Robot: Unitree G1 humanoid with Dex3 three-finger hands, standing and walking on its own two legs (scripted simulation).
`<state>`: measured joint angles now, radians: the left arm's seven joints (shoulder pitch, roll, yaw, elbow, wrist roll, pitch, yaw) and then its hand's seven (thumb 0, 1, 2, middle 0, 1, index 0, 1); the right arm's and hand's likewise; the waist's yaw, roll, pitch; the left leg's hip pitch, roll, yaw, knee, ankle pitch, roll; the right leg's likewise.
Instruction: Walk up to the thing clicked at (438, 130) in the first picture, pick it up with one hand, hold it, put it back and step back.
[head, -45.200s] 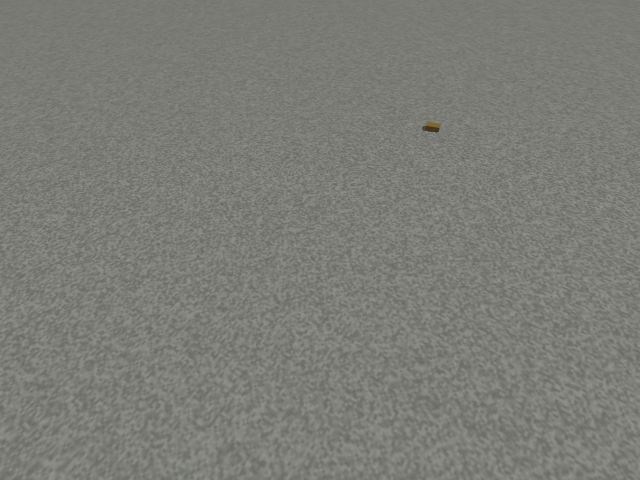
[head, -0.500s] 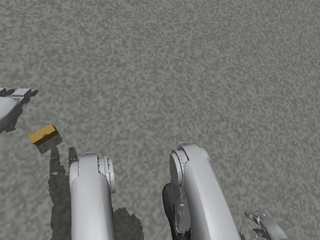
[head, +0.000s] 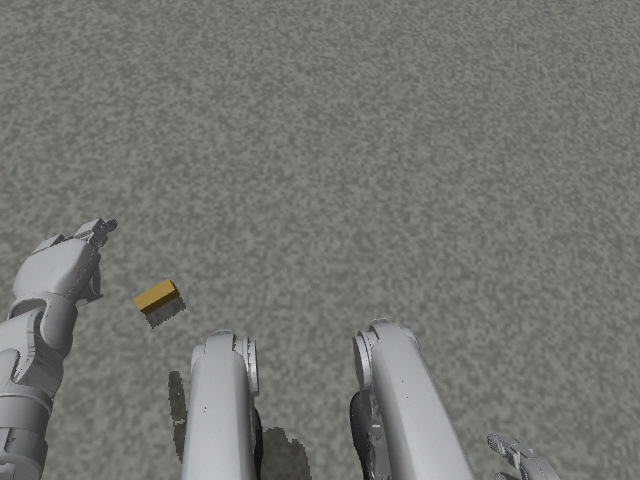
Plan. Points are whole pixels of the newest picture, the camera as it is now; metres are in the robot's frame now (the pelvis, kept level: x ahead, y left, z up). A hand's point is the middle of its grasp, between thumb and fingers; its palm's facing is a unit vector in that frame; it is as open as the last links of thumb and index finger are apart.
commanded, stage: home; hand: left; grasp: from above
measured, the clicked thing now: (157, 296) +0.43 +0.31 -0.42
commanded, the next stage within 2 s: none
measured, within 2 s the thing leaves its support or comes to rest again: neither
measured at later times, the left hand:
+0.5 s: hand (33, 405) +0.24 +0.22 +0.11, palm faces -0.03 -0.91 -0.42, open 7.4 cm
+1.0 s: hand out of the picture +0.22 +0.19 +0.23, palm faces +0.17 -0.97 -0.19, open 7.4 cm
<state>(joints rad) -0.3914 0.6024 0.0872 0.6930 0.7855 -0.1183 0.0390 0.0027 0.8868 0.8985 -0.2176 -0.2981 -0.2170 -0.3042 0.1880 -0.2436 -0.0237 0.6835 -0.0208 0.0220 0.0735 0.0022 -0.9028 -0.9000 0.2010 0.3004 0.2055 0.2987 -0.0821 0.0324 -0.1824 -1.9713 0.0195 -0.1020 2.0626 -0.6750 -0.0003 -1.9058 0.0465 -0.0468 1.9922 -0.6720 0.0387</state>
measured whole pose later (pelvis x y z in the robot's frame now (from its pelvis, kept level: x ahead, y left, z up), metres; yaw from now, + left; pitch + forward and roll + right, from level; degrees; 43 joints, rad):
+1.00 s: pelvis +0.08 -0.01 +0.27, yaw +7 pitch +11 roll -2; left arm 0.51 0.22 0.04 -0.14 -0.07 0.47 0.01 0.01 0.90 0.90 -0.20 -0.30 -0.20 -0.30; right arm 0.31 -0.22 0.03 0.49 0.01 -0.22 -0.19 0.01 -0.90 -0.90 0.20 0.30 0.20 0.30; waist -0.05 0.05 -0.19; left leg -0.72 0.02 -0.08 1.02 -0.48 -0.02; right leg -0.66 0.02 -0.04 0.96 -0.49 0.00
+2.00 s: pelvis +0.07 +0.00 +0.27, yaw +7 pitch +9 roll -3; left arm 0.50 0.23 0.03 -0.12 -0.06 0.44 0.01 0.01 0.90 0.90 -0.20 -0.30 -0.20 -0.30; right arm 0.30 -0.22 0.04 0.53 0.00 -0.24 -0.18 0.01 -0.90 -0.90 0.20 0.30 0.21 0.30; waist -0.04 0.05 -0.16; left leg -0.70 0.02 -0.07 1.01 -0.48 -0.01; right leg -0.64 0.02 -0.03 0.95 -0.48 0.01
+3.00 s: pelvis +0.08 +0.00 +0.28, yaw +7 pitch +6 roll -1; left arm 0.37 0.25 0.00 0.11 0.01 0.26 0.03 0.01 0.90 0.90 -0.21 -0.30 -0.20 -0.30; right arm 0.25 -0.23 0.01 0.63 -0.07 -0.16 -0.13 0.01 -0.90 -0.90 0.20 0.30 0.20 0.30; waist -0.01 0.02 -0.08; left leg -0.61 -0.01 -0.06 0.97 -0.47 0.00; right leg -0.56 -0.01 -0.02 0.93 -0.49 0.01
